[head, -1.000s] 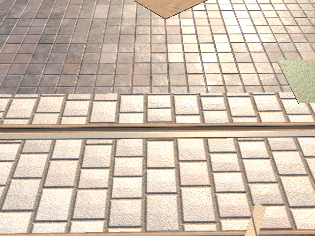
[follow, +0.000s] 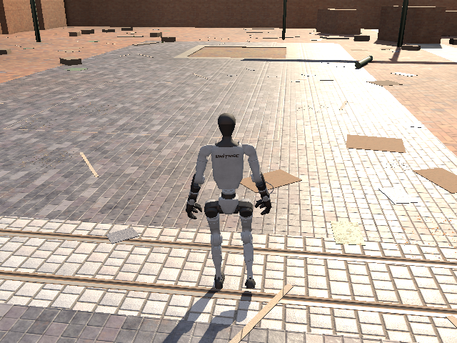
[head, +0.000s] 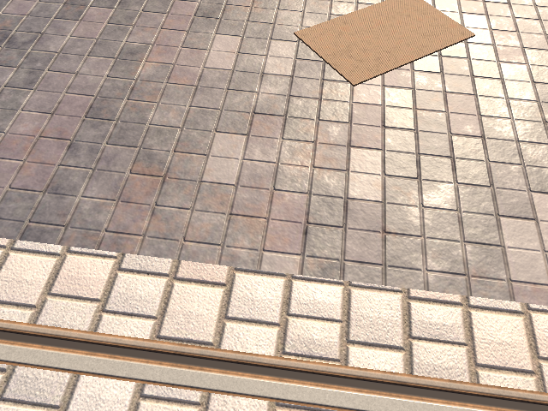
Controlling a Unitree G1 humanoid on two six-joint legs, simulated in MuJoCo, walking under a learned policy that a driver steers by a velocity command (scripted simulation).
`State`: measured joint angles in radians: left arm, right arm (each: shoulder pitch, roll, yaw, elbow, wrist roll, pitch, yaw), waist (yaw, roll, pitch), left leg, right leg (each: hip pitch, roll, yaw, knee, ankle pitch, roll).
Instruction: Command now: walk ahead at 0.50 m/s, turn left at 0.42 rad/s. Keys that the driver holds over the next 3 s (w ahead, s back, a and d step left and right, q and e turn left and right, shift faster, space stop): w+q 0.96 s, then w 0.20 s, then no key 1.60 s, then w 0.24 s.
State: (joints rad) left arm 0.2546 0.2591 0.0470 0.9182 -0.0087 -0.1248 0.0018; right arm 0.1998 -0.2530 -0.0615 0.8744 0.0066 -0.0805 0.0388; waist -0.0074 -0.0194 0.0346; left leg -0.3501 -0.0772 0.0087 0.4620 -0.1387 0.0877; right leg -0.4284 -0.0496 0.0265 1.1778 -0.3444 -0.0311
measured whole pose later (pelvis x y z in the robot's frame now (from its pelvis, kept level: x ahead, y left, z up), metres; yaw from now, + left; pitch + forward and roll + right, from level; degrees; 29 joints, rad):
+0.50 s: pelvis +0.28 -0.03 +0.00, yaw +17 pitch +2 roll -1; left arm 0.12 0.25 0.06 0.77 0.01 -0.12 -0.01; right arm 0.34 -0.28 -0.07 0.82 0.03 -0.05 -0.01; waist -0.03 0.03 0.01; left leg -0.41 -0.02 -0.10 1.16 -0.40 0.04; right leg -0.33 0.02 -0.03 0.45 -0.16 -0.02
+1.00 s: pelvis +0.49 +0.12 -0.01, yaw +35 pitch +2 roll -1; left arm 0.25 0.30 0.06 0.83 -0.02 -0.10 0.00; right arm 0.15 -0.29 -0.07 0.65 0.02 -0.04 0.04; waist 0.03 0.00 0.06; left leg -0.44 -0.06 0.02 0.60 -0.19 0.09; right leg -0.32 -0.07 0.00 1.19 -0.45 0.01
